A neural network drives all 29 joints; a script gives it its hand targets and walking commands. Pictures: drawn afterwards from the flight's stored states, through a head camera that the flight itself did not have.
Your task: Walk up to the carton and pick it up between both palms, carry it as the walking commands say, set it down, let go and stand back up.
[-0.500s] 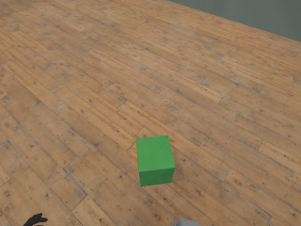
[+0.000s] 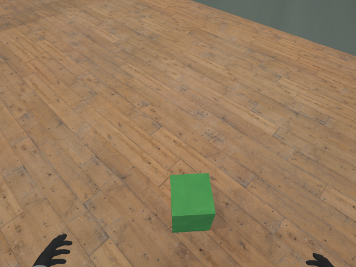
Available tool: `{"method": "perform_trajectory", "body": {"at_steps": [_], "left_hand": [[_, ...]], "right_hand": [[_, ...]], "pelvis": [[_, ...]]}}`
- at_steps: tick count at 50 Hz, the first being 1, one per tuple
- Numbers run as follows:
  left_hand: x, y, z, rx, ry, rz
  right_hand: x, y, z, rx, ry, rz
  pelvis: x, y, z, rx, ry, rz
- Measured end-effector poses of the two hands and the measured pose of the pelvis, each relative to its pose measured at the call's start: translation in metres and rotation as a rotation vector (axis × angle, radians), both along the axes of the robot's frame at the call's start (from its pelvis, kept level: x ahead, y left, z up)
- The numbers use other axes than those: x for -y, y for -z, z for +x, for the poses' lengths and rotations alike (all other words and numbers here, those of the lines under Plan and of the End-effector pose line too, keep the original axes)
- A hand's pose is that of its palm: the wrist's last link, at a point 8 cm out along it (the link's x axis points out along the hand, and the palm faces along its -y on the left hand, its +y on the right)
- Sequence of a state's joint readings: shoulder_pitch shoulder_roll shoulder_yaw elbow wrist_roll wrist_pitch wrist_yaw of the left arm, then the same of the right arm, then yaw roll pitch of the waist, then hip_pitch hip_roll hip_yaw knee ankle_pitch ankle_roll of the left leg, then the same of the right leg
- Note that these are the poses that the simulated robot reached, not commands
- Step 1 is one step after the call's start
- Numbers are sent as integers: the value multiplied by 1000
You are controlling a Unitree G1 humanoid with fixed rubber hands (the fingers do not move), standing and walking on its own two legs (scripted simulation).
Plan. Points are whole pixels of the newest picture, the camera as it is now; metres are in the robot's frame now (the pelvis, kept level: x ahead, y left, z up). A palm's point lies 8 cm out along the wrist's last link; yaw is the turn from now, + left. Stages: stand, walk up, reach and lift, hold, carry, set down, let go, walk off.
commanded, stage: walk up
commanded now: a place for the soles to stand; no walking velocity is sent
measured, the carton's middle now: (190, 203) +0.52 -0.04 -0.64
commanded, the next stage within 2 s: reach and lift in 1.90 s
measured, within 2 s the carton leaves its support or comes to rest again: neither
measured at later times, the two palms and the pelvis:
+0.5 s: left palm (64, 266) +0.14 +0.27 -0.09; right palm out of the picture +0.10 -0.43 -0.09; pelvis +0.05 -0.07 -0.01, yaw +3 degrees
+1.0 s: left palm (74, 239) +0.19 +0.26 -0.08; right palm (331, 210) +0.28 -0.38 -0.08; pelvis +0.10 -0.08 +0.01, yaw +6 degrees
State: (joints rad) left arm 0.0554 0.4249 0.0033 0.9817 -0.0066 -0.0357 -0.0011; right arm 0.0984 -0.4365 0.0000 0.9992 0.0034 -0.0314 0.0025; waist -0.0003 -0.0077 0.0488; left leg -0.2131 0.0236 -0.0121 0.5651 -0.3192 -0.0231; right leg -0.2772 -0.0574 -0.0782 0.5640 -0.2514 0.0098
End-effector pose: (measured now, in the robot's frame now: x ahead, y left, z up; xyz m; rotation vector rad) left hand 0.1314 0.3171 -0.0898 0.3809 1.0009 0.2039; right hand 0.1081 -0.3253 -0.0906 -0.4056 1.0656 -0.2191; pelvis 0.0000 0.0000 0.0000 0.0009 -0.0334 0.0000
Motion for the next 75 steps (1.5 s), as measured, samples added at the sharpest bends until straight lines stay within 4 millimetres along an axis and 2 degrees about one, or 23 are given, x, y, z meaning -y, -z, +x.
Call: {"method": "perform_trajectory", "body": {"at_steps": [7, 9, 13, 17, 20, 22, 26, 30, 34, 38, 42, 45, 48, 54, 68, 75], "left_hand": [[-4, -1, -14, -53, -33, -14], [-8, -3, -14, -54, -34, -16], [-11, -11, -2, -34, -24, 0], [3, -11, 11, -44, 2, 14], [19, -3, 18, -44, -1, 42], [31, 1, 16, -43, -13, 42], [51, 1, 5, -58, -61, 22], [57, 5, 2, -67, -95, 10], [61, 11, 12, -65, -126, -4], [69, 9, 25, -63, -124, -9], [68, 1, 40, -41, -126, 5], [64, -6, 51, -20, -133, 17], [59, -12, 58, -9, -137, 26], [53, -15, 59, -20, -145, 30], [41, -8, 28, -98, -166, 38], [35, -7, 15, -114, -174, 44]], "right_hand": [[-5, -7, 9, -6, -4, 6], [2, -10, 6, 10, 0, -17], [37, -19, -20, -25, 35, -92], [80, -23, -39, -84, 55, -146], [108, -13, -36, -114, 52, -159], [113, -5, -27, -125, 43, -150], [102, 3, -2, -133, -11, -96], [88, 9, 21, -139, -46, -52], [77, 13, 48, -114, -67, -27], [66, 9, 92, -55, -90, 10], [58, 2, 133, 5, -113, 27], [55, -3, 153, 29, -125, 31], [52, -7, 166, 40, -130, 31], [49, -11, 171, 28, -128, 32], [48, -7, 139, -47, -103, 26], [44, -5, 131, -55, -111, 31]], "pelvis": [[-1, -8, 2, 3, -8, -3], [2, -7, 4, 0, -9, 0], [15, -6, 11, -3, -21, 11], [36, -1, 23, 0, -20, 12], [56, 11, 34, 3, -27, 4], [65, 14, 38, 3, -40, 1], [73, 8, 49, 8, -63, -1], [75, 7, 62, 8, -77, 1], [76, 8, 74, 8, -87, 0], [79, 3, 87, 0, -98, -6], [79, -2, 95, -3, -107, -5], [79, -5, 99, -3, -110, -5], [78, -8, 101, -2, -112, -5], [75, -12, 102, 0, -115, -4], [66, -12, 90, -3, -118, -5], [63, -11, 85, -6, -122, -6]]}}
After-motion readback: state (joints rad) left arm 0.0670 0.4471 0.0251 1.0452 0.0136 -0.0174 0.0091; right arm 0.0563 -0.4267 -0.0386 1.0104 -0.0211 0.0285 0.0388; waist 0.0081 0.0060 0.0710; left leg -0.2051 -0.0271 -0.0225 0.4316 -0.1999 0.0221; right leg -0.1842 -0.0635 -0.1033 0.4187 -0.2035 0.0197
